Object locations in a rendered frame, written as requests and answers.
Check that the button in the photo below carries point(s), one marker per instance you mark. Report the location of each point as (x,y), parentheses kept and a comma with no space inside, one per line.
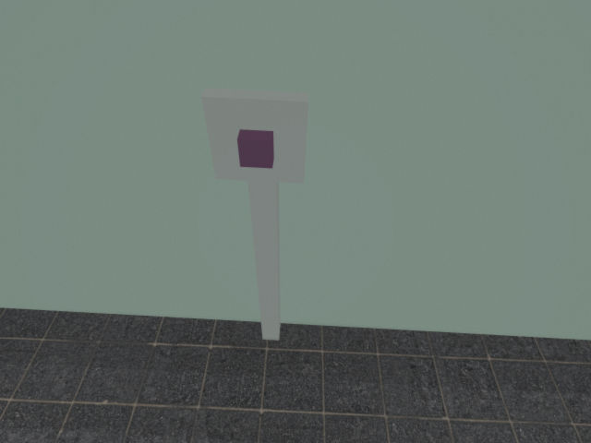
(255,148)

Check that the panel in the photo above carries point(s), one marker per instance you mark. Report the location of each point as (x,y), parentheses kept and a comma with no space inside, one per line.
(285,113)

